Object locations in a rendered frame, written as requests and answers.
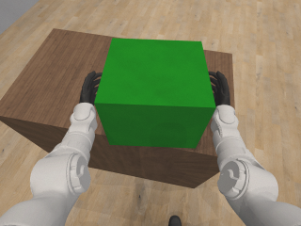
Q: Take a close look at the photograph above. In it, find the robot left upper arm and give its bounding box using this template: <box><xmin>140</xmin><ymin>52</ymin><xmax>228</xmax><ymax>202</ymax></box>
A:
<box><xmin>0</xmin><ymin>153</ymin><xmax>91</xmax><ymax>226</ymax></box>

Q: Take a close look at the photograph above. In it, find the robot left hand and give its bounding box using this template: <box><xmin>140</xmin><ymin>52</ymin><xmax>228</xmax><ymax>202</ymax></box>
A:
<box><xmin>79</xmin><ymin>71</ymin><xmax>103</xmax><ymax>106</ymax></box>

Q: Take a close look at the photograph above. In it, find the robot left forearm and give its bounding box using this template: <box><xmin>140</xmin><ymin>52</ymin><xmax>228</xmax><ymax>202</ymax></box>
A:
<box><xmin>30</xmin><ymin>103</ymin><xmax>98</xmax><ymax>195</ymax></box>

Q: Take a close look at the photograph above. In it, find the robot right upper arm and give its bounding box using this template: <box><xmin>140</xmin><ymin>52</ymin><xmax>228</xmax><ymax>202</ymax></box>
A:
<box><xmin>217</xmin><ymin>159</ymin><xmax>301</xmax><ymax>226</ymax></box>

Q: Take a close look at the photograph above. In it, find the robot right forearm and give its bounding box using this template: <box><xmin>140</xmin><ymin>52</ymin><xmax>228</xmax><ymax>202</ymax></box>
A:
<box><xmin>210</xmin><ymin>105</ymin><xmax>266</xmax><ymax>172</ymax></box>

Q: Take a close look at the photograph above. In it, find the pedestal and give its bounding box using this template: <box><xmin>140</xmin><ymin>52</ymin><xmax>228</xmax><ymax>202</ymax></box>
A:
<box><xmin>0</xmin><ymin>28</ymin><xmax>235</xmax><ymax>188</ymax></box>

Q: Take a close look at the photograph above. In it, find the robot right hand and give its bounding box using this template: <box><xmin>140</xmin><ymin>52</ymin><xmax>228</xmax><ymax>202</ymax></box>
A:
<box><xmin>208</xmin><ymin>71</ymin><xmax>230</xmax><ymax>107</ymax></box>

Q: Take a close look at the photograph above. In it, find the carton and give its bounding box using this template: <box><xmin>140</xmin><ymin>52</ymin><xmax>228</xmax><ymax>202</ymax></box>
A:
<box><xmin>94</xmin><ymin>38</ymin><xmax>216</xmax><ymax>149</ymax></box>

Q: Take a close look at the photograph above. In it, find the right robot foot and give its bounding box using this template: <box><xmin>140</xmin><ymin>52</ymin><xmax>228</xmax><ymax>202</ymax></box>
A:
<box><xmin>168</xmin><ymin>215</ymin><xmax>182</xmax><ymax>226</ymax></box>

